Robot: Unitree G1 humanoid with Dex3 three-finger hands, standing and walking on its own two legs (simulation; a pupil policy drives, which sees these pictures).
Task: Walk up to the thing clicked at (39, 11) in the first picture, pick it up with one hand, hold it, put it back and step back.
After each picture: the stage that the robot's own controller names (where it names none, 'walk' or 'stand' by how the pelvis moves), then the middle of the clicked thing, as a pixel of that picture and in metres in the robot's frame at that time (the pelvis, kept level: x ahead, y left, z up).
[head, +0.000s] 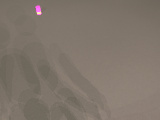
stand; (38, 10) +2.24 +0.54 -0.72
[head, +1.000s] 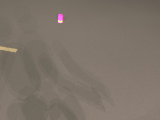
walk; (60, 18) +2.15 +0.15 -0.70
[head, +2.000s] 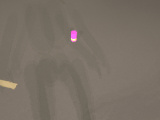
walk; (73, 36) +1.49 +0.00 -0.71
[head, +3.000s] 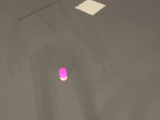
walk; (63, 74) +0.95 +0.13 -0.70
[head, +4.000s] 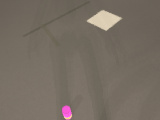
walk; (67, 112) +0.56 +0.17 -0.70
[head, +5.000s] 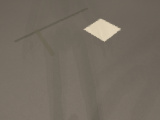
stand; out of the picture +0.39 +0.14 -0.70
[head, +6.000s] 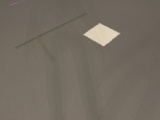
stand; out of the picture +0.37 +0.14 -0.72
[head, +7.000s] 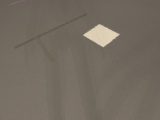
stand; out of the picture +0.37 +0.14 -0.72
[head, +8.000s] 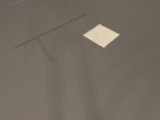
stand; out of the picture +0.36 +0.14 -0.73
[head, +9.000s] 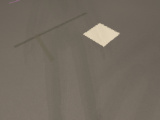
stand; out of the picture +0.36 +0.14 -0.72
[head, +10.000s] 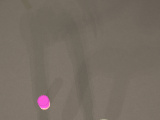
go down; (44, 102) +0.40 +0.16 -0.56
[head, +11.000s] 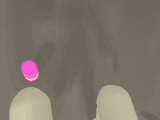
go down; (30, 71) +0.44 +0.20 -0.32
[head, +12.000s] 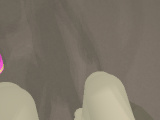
close in; out of the picture +0.42 +0.23 -0.24
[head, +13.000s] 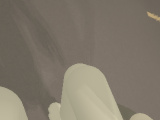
close; out of the picture +0.42 +0.25 -0.22
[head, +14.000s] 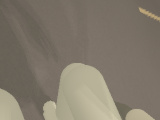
close; out of the picture +0.41 +0.26 -0.22
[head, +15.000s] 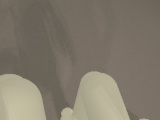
lift; out of the picture +0.34 +0.26 -0.18
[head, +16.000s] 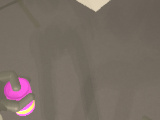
lift; (21, 97) +0.32 +0.18 +0.00
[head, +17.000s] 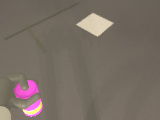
hold; (29, 98) +0.32 +0.17 +0.00
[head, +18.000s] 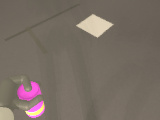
hold; (32, 100) +0.32 +0.17 -0.01
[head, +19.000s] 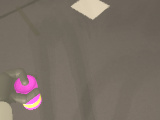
crouch; (29, 93) +0.35 +0.17 -0.04
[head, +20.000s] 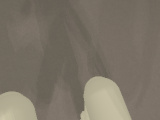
lower; out of the picture +0.49 +0.24 -0.09
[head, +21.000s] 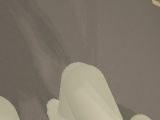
lower; out of the picture +0.43 +0.29 -0.22
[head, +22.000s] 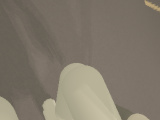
lower; out of the picture +0.44 +0.29 -0.23
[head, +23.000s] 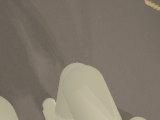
lower; out of the picture +0.44 +0.29 -0.23
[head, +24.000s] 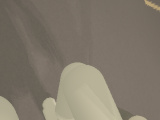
lower; out of the picture +0.44 +0.29 -0.23
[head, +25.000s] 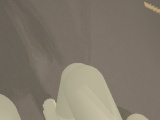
open; out of the picture +0.43 +0.27 -0.23
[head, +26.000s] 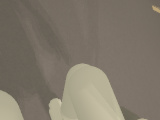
stand; out of the picture +0.43 +0.26 -0.24
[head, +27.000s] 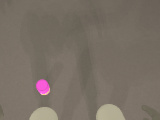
walk; (43, 87) +0.44 +0.18 -0.48
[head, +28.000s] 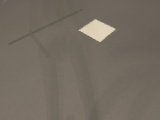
stand; out of the picture +0.40 +0.15 -0.66
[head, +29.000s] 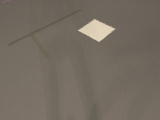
stand; out of the picture +0.40 +0.16 -0.67
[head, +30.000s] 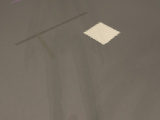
stand; out of the picture +0.41 +0.14 -0.71
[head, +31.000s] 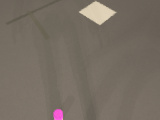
walk; (58, 116) +0.44 +0.11 -0.69
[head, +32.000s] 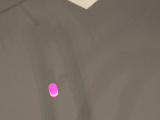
walk; (53, 90) +0.63 +0.18 -0.69
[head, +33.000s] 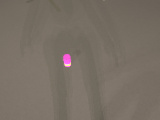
walk; (67, 60) +0.96 +0.13 -0.69
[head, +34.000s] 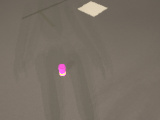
stand; (62, 70) +1.03 +0.15 -0.71
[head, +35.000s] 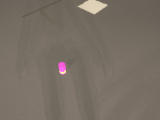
stand; (62, 68) +1.04 +0.16 -0.73
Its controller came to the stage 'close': yes
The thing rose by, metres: 0.70
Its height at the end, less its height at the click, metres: +0.00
